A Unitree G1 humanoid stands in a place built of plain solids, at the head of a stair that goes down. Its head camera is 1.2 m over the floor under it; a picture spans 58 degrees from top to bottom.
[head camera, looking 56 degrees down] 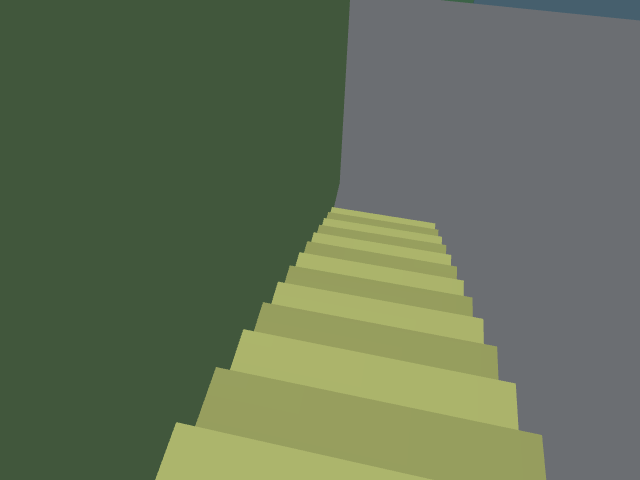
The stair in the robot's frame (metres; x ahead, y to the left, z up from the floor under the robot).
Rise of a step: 0.18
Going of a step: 0.21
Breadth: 1.11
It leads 11 degrees to the right of straight ahead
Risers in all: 13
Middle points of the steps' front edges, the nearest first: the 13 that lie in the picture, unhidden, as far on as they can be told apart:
0.15 -0.07 0.00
0.35 -0.11 -0.18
0.55 -0.15 -0.36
0.75 -0.19 -0.54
0.95 -0.24 -0.72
1.15 -0.28 -0.90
1.36 -0.32 -1.08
1.56 -0.36 -1.26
1.76 -0.40 -1.44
1.96 -0.44 -1.62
2.16 -0.48 -1.79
2.36 -0.52 -1.97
2.56 -0.56 -2.15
